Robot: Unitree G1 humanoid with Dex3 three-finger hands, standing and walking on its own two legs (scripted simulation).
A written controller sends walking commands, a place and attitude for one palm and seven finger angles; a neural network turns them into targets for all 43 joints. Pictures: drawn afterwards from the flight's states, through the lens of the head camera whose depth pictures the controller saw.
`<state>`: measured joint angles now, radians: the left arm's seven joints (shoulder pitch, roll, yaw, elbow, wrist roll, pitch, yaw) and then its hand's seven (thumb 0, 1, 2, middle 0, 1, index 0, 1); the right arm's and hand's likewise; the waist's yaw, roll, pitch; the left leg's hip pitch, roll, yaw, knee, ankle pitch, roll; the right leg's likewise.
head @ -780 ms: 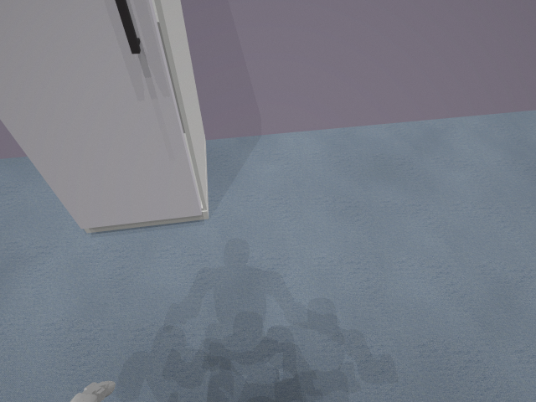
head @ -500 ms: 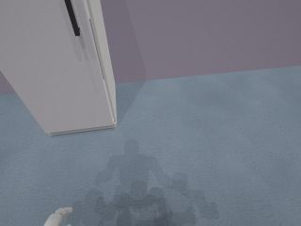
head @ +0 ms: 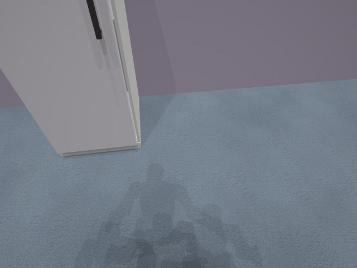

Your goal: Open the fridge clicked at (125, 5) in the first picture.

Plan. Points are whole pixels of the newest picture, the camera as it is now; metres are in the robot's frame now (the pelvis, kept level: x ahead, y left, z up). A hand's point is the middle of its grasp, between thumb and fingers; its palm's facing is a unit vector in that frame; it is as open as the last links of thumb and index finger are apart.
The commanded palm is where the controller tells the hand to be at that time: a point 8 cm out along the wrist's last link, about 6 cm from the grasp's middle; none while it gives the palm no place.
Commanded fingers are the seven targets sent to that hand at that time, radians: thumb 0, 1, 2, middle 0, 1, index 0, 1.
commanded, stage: stand and wait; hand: right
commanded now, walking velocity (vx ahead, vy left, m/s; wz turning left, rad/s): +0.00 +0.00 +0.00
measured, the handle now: out of the picture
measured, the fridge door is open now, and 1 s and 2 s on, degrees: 0 0 0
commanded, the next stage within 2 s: look at it before walking up in 0.24 s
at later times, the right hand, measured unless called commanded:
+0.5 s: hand out of the picture +0.07 -0.24 -0.16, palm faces -0.04 +0.94 -0.33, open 7.4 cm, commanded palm none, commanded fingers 0.00 -0.90 -0.90 0.20 0.30 0.20 0.30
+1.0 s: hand out of the picture +0.08 -0.24 -0.15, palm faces -0.04 +0.94 -0.33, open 7.4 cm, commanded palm none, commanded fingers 0.00 -0.90 -0.90 0.20 0.30 0.20 0.30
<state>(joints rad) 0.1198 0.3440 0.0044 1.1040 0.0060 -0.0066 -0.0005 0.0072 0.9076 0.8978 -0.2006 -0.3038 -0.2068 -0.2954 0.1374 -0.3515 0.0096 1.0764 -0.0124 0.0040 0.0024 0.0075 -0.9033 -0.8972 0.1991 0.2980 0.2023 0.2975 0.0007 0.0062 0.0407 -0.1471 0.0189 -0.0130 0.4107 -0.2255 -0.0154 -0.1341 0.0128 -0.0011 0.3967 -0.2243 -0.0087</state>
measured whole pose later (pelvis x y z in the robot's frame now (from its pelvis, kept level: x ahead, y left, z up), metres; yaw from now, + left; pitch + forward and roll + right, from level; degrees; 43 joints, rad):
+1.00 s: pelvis +0.00 +0.01 +0.00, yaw +0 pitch -2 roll +0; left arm 0.10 0.34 0.00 1.11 0.00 -0.01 0.00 0.01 0.91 0.90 -0.20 -0.30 -0.21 -0.30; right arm 0.13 -0.35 0.01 1.09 -0.01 0.00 0.00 0.01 -0.90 -0.90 0.20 0.30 0.20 0.30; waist 0.00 0.01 0.04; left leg -0.14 0.01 -0.01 0.37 -0.20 -0.01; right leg -0.12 0.00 0.00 0.35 -0.20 0.00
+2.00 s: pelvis -0.04 -0.06 +0.00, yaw +32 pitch +0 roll +3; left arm 0.23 0.18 0.03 0.91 0.02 -0.01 0.03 0.01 0.91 0.90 -0.20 -0.30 -0.21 -0.30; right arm 0.19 -0.30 -0.10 0.90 -0.03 0.09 0.03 0.01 -0.91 -0.90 0.19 0.30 0.20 0.30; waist -0.01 0.04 0.06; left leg -0.51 0.02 -0.02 1.11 -0.38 -0.09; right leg -0.17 -0.06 -0.16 0.47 -0.30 -0.05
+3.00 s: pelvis +0.12 +0.09 -0.01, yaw +69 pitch +0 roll +2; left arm 0.47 0.10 0.03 1.07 0.02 -0.07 0.03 0.01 0.91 0.90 -0.20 -0.30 -0.20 -0.30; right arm 0.13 -0.20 -0.09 0.96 -0.04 0.06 0.05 0.01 -0.91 -0.90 0.19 0.30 0.19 0.30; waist 0.04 0.04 0.07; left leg -0.63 0.09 0.10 0.97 -0.16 -0.03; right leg 0.03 -0.09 -0.40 0.36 -0.38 0.00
